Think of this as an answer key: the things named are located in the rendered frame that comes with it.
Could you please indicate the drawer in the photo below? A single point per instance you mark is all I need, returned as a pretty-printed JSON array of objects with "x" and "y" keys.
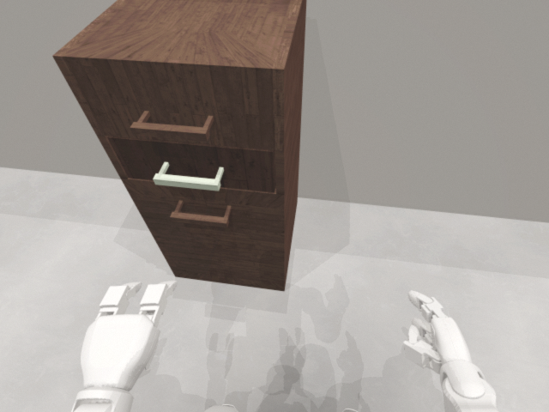
[{"x": 244, "y": 168}]

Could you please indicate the left robot hand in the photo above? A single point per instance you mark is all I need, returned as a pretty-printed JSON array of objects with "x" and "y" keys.
[{"x": 118, "y": 348}]

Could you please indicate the robot right forearm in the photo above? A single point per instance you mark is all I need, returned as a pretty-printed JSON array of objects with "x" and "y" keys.
[{"x": 465, "y": 388}]

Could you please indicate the handle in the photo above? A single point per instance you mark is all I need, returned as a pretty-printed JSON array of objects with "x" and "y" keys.
[
  {"x": 188, "y": 182},
  {"x": 170, "y": 131},
  {"x": 207, "y": 220}
]

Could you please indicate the cabinet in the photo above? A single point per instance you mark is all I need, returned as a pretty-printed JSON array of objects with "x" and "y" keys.
[{"x": 232, "y": 66}]

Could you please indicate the right robot hand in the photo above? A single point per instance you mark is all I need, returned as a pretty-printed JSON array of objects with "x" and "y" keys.
[{"x": 444, "y": 341}]

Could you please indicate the robot left forearm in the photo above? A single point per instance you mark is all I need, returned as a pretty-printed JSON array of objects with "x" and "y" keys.
[{"x": 103, "y": 399}]

